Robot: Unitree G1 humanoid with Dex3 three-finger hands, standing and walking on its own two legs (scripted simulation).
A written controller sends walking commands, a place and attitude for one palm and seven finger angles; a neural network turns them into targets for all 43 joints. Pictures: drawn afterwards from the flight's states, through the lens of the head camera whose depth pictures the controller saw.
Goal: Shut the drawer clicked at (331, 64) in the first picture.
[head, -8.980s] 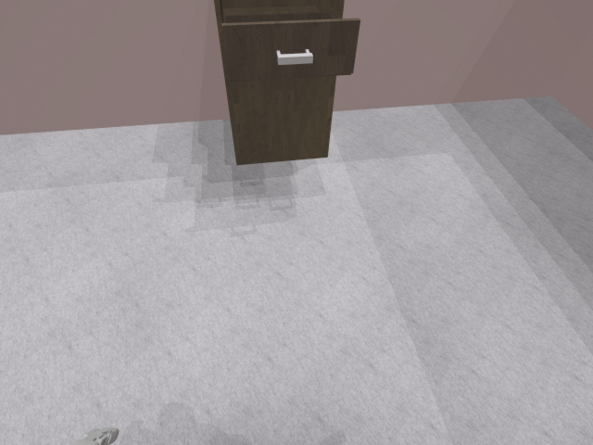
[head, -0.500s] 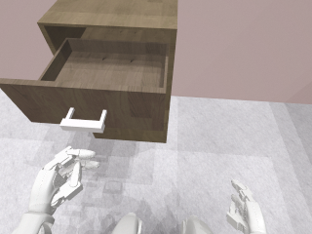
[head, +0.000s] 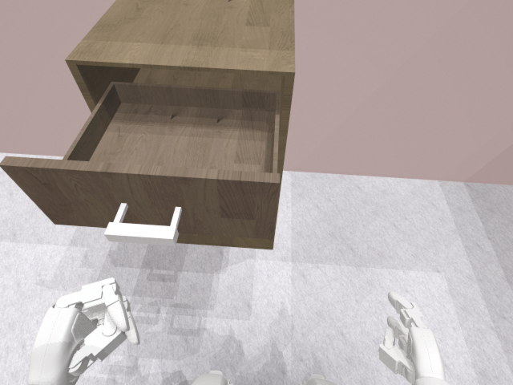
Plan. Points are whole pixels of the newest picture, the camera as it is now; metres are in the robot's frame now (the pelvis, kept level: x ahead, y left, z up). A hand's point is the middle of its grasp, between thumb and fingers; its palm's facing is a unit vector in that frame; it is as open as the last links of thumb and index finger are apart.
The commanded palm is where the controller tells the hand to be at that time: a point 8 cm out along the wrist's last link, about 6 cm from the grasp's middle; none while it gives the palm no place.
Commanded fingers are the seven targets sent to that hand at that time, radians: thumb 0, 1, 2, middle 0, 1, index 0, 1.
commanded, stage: raise the hand and make a fist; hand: left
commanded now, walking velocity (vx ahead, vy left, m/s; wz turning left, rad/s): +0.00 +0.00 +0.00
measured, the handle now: (146, 222) +0.37 +0.23 +0.01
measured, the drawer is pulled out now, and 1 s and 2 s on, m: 0.30 0.30 0.30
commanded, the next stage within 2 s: bring the fist close to the handle in 0.76 s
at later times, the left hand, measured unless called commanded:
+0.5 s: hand (114, 323) +0.18 +0.18 +0.10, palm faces +0.03 -1.00 -0.07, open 3.3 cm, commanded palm +0.14 +0.24 +0.11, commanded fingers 0.00 0.90 0.90 -1.40 -1.60 -1.40 -1.60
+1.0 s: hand (123, 324) +0.18 +0.18 +0.09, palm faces +0.04 -1.00 -0.07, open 3.3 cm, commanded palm +0.15 +0.23 +0.09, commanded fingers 0.00 0.90 0.90 -1.40 -1.60 -1.40 -1.60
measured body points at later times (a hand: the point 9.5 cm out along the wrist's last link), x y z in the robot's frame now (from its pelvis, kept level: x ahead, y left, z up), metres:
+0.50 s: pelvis +0.00 +0.01 +0.01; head +0.03 +0.01 +0.46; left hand +0.17 +0.24 +0.11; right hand +0.19 -0.22 -0.05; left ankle -0.01 +0.12 -0.67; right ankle +0.02 -0.12 -0.67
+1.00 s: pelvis +0.00 +0.00 +0.01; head +0.03 -0.01 +0.46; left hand +0.17 +0.23 +0.10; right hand +0.19 -0.23 -0.05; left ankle -0.01 +0.12 -0.67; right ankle +0.02 -0.12 -0.67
